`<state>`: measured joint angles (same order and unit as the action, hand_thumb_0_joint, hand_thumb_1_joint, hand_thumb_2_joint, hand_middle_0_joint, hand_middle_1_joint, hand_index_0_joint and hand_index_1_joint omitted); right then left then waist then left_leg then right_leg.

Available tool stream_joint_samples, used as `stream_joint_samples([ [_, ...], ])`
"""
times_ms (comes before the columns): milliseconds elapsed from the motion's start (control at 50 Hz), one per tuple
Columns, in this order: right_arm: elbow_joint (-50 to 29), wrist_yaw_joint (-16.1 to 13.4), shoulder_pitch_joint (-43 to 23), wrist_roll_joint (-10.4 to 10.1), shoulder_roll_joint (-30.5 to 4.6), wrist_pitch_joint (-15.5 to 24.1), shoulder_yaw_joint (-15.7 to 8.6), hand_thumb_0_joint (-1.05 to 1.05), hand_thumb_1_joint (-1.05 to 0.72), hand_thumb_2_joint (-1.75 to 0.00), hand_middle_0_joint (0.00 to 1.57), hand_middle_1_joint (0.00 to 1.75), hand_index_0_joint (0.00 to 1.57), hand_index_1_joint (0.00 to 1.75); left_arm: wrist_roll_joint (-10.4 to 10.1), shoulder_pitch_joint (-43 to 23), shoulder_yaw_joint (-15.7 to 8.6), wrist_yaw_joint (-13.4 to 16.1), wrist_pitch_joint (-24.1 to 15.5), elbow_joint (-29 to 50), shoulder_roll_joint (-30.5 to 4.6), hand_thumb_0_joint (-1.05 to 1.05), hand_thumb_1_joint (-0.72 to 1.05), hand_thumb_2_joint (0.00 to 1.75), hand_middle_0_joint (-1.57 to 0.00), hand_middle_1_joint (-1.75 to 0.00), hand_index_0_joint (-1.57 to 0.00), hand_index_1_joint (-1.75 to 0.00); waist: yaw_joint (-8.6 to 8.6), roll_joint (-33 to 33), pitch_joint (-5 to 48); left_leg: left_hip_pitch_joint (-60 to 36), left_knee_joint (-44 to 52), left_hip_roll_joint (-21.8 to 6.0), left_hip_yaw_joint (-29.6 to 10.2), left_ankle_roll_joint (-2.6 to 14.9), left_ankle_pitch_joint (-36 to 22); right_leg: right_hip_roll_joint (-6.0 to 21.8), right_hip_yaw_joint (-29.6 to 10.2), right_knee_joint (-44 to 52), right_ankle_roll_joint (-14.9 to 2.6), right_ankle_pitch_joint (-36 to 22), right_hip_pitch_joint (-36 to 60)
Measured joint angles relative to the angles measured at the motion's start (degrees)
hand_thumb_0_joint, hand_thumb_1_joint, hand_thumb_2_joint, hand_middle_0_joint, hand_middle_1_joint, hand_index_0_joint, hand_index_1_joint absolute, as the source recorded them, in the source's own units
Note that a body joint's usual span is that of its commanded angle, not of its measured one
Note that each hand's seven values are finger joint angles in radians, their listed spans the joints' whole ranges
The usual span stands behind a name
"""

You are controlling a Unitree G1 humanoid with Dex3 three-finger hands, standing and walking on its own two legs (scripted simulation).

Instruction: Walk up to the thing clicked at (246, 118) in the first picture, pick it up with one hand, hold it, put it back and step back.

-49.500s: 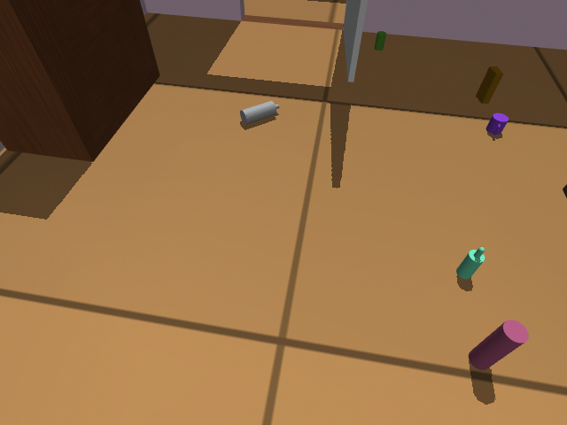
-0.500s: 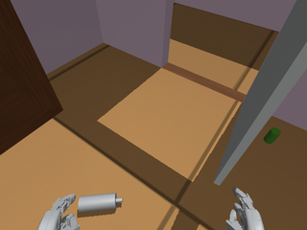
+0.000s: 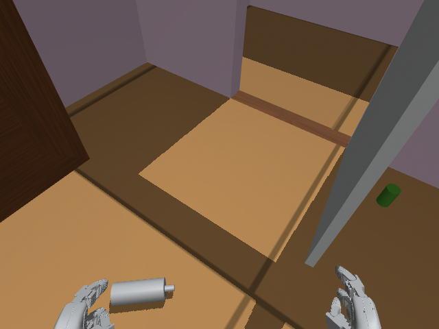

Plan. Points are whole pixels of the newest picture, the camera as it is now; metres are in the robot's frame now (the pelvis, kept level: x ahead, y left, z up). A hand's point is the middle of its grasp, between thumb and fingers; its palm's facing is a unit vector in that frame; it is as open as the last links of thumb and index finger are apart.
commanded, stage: home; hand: left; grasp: from above
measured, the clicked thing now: (144, 290) +0.41 +0.27 -0.67
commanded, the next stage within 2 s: stand in 0.08 s
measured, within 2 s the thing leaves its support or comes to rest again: neither
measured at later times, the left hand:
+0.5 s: hand out of the picture +0.09 +0.24 -0.10, palm faces +0.03 -0.94 -0.34, open 7.4 cm
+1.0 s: hand out of the picture +0.03 +0.25 -0.10, palm faces +0.02 -0.94 -0.33, open 7.4 cm
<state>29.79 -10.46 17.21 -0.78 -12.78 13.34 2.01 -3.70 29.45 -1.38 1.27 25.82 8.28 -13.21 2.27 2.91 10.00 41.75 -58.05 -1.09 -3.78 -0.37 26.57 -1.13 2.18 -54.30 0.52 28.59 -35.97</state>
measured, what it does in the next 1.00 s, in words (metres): rises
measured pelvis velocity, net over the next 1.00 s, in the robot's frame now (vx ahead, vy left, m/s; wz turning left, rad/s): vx -0.02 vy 0.01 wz -0.01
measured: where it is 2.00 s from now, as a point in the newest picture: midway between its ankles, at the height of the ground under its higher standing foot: outside the picture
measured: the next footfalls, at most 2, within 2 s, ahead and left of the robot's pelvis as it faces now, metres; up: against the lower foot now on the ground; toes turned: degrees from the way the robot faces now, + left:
none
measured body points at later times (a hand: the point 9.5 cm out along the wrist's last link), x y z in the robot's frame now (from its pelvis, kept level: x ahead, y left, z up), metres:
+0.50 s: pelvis -0.01 +0.01 +0.04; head +0.00 +0.01 +0.49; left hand +0.09 +0.29 -0.08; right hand +0.09 -0.27 -0.08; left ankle +0.02 +0.12 -0.68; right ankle -0.01 -0.13 -0.68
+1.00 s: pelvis -0.02 +0.01 +0.06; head -0.02 +0.01 +0.51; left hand +0.02 +0.30 -0.08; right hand +0.04 -0.27 -0.08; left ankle +0.02 +0.12 -0.68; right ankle -0.01 -0.13 -0.68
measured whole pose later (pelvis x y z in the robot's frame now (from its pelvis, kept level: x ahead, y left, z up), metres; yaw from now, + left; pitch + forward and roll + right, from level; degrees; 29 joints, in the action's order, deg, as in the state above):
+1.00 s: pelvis -0.02 +0.01 +0.06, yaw +0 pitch -5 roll +0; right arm 63.7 -1.0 9.2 1.2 -16.4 -0.1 -1.7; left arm 1.6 10.8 -1.9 1.7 0.2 -64.4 -16.2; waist -0.7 0.9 -3.3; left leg 8.6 -22.3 1.1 -0.7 1.0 9.2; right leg 1.7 -0.6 -21.4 1.9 11.9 -5.0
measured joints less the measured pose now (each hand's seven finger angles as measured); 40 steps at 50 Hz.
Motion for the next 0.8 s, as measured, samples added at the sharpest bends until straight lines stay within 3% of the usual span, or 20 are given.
stream_joint_samples([
  [180,-0.05,-0.04,0.26,-0.09,0.31,-0.28,0.24,0.02,-0.9,-0.89,0.2,0.3,0.21,0.3,0.17,-0.14,-0.04,0.17,-0.11,0.39,-0.26,0.01,0.9,0.9,-0.2,-0.3,-0.2,-0.3,-0.06,-0.06,-0.23,0.01,-0.14,0.02,-0.08,0.03,-0.08,0.0,0.07,-0.1,0.02,-0.07,0.03],
  [240,6.2,3.1,-3.43,4.2,-0.43,-3.8,-0.8,0.01,-0.9,-0.89,0.2,0.3,0.21,0.3,4.03,-7.7,1.46,0.63,-10.74,-13.83,-1.4,0.01,0.9,0.9,-0.2,-0.3,-0.2,-0.3,-2.0,-1.6,-5.56,-5.51,2.63,0.65,1.11,0.42,-1.38,0.77,-1.0,1.23,-0.08,-0.74,4.67],
  [280,10.55,5.83,-5.63,5.23,-1.62,-7.1,-0.83,0.01,-0.9,-0.89,0.2,0.3,0.21,0.3,5.53,-12.37,1.49,0.6,-15.5,-24.17,-2.12,0.01,0.9,0.9,-0.21,-0.3,-0.2,-0.3,-2.93,-2.49,-7.7,-8.64,5.33,1.22,1.81,0.61,-2.71,1.42,-1.63,2.85,0.02,-1.61,7.2],
  [380,16.77,9.37,-6.79,3.92,-3.09,-10.17,-2.91,0.01,-0.9,-0.89,0.2,0.3,0.21,0.3,6.14,-16.39,-0.05,0.51,-20.43,-40.3,-3.25,0.01,0.9,0.9,-0.2,-0.3,-0.2,-0.3,-3.58,-3.43,-10.36,-14.72,11.27,2.01,2.8,1.04,-5.29,2.36,-2.54,7.54,0.61,-3.74,12.5],
  [520,22.92,9.61,-6.1,3.54,-3.77,-11.89,-4.14,0.01,-0.91,-0.89,0.2,0.3,0.21,0.3,5.86,-16.01,-1.21,0.67,-23.3,-55.3,-3.3,0.01,0.9,0.9,-0.2,-0.3,-0.2,-0.3,-3.42,-2.8,-11.7,-21.82,19.14,1.93,3.06,1.31,-8.51,2.38,-2.77,16.18,1.07,-7.63,19.74],
  [800,31.43,9.13,-7.2,2.25,-2.86,-13.36,-3.67,0.01,-0.91,-0.89,0.2,0.3,0.21,0.3,5.37,-16.95,-0.57,0.69,-25.02,-69.51,-2.25,0.01,0.9,0.9,-0.2,-0.3,-0.2,-0.3,-3.35,-2.12,-13.37,-31.57,32.49,2.33,3.11,1.46,-15.33,2.93,-2.73,29.64,1.46,-14.57,29.47],
])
